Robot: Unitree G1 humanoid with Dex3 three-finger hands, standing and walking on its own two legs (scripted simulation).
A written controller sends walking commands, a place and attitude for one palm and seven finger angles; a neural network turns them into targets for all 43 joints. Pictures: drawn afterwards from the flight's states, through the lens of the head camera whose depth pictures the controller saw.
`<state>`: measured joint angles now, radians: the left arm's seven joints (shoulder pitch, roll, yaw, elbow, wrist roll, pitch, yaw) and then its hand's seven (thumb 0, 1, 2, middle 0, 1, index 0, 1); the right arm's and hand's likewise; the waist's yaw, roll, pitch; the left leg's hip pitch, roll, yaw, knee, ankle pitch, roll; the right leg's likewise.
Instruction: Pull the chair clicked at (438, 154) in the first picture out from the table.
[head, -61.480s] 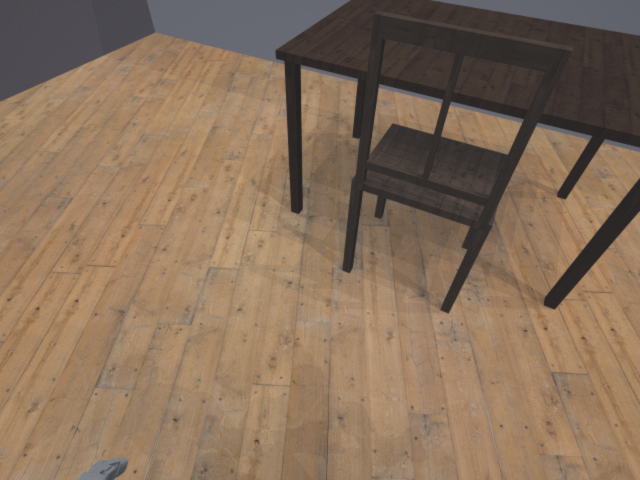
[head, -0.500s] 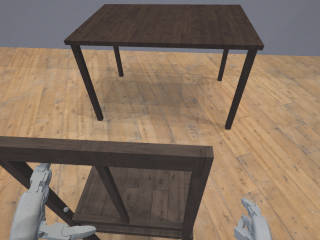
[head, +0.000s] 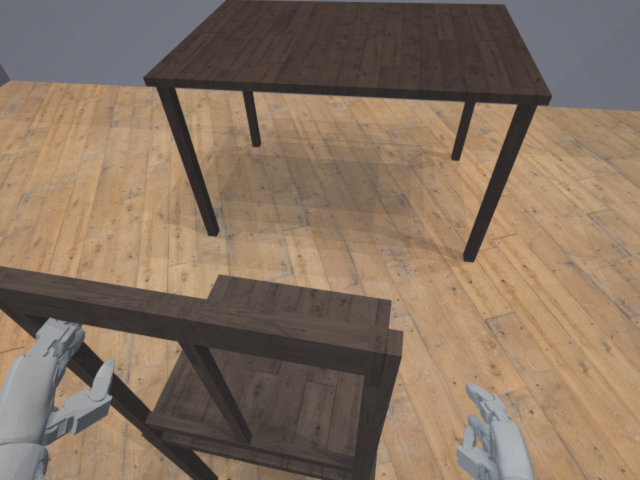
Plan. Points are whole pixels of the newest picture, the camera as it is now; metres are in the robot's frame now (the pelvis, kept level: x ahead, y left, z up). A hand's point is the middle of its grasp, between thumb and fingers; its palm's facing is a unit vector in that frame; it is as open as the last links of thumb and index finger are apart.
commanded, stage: draw the hand back to the body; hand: left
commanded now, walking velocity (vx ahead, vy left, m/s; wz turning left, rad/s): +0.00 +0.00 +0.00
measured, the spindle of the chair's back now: (223, 398) +0.22 +0.17 -0.04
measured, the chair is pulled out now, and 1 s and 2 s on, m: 0.74 0.76 0.80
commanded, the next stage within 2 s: step back with the hand held close in 0.34 s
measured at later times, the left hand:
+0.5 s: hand (112, 414) +0.15 +0.23 +0.08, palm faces +0.35 -0.81 -0.48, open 6.9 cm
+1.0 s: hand out of the picture +0.09 +0.23 +0.09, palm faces +0.05 -0.81 -0.59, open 6.7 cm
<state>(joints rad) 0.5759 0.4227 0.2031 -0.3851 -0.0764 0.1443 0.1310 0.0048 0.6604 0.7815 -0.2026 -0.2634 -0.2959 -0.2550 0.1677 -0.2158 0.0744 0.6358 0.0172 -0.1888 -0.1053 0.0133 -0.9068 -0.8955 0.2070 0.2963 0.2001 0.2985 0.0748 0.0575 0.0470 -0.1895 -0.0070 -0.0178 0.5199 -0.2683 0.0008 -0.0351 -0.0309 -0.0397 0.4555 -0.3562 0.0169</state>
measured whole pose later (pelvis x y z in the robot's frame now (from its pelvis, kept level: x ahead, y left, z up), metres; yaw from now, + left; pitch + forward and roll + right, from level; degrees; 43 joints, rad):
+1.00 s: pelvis -0.09 -0.01 -0.01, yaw +1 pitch -1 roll -2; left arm 0.73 0.60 0.31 -0.59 -0.09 -0.01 0.08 0.01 0.89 0.90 -0.27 -0.32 -0.38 -0.33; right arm 0.14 -0.20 0.02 0.57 0.02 -0.10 -0.11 0.01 -0.91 -0.90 0.21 0.30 0.20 0.30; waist 0.02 0.03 0.17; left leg -0.40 0.04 -0.06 0.55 -0.13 -0.03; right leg -0.26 0.02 -0.08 0.54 -0.25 -0.01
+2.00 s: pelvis -0.23 -0.09 -0.01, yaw +0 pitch -2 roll -4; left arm 0.58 0.56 0.58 -0.70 -0.05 -0.33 0.11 0.01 0.89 0.90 -0.22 -0.30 -0.27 -0.33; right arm 0.16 -0.19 -0.02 0.64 0.01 -0.16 -0.03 0.01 -0.91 -0.90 0.21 0.30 0.20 0.30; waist 0.02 0.06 0.13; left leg -0.51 0.10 -0.12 0.81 -0.31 -0.05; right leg -0.23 0.00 -0.07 0.56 -0.30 0.03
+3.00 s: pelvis -0.30 -0.06 +0.01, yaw +0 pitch -1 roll -1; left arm 0.57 0.45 0.45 -0.39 -0.08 -0.20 0.13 0.01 0.89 0.90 -0.20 -0.30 -0.20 -0.30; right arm 0.23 -0.19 0.00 0.63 0.03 -0.12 -0.06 0.01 -0.91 -0.90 0.21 0.30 0.20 0.30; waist -0.04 0.04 0.00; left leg -0.18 0.00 0.05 0.45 -0.25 0.03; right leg -0.17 -0.02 -0.05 0.40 -0.21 0.02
